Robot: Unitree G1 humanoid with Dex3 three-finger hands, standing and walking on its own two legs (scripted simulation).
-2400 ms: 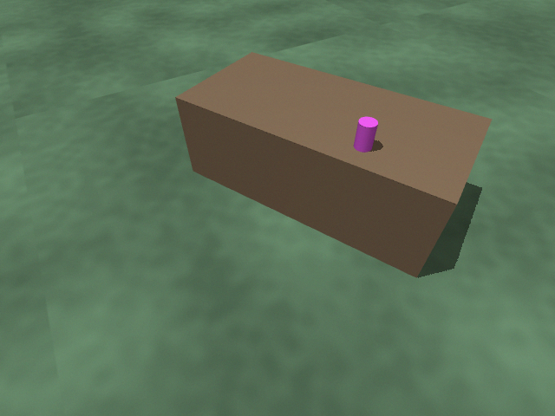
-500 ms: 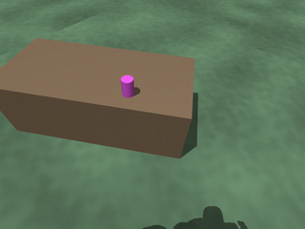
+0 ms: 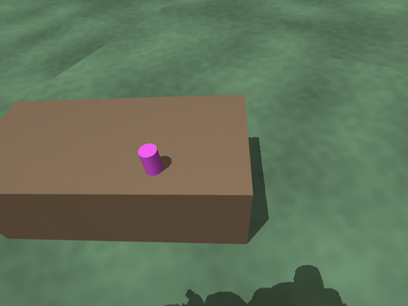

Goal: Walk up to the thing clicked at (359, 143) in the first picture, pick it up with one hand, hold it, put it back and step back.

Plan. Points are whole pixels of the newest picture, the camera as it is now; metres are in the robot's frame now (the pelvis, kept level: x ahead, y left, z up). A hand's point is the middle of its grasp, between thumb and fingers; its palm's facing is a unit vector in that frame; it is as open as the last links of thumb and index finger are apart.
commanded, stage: walk up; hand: left
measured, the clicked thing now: (151, 159) +0.69 +0.25 -0.26
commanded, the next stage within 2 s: stand in 2.00 s
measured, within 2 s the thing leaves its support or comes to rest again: neither
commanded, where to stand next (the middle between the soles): +0.25 +0.07 m, yaw -4 degrees
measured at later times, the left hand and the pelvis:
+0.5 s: hand (67, 272) +0.25 +0.36 -0.13, palm faces -0.13 -0.91 -0.39, open 7.4 cm; pelvis +0.16 +0.08 +0.01, yaw -5 degrees
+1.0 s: hand (101, 230) +0.36 +0.31 -0.14, palm faces -0.09 -0.95 -0.30, open 7.4 cm; pelvis +0.21 +0.08 +0.01, yaw -5 degrees
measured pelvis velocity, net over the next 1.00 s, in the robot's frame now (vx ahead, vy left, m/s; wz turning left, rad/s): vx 0.21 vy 0.08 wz -0.09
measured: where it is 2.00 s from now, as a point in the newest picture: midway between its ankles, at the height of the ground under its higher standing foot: outside the picture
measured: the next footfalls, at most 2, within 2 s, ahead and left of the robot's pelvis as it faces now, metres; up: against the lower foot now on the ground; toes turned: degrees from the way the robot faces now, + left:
left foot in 0.20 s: +0.24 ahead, +0.21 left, +0.00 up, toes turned -3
right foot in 0.60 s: +0.31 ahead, -0.05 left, +0.00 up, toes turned -6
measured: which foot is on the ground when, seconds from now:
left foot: up 0.00-0.18, down 0.20-1.00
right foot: down 0.00-0.22, up 0.24-0.58, down 0.60-1.00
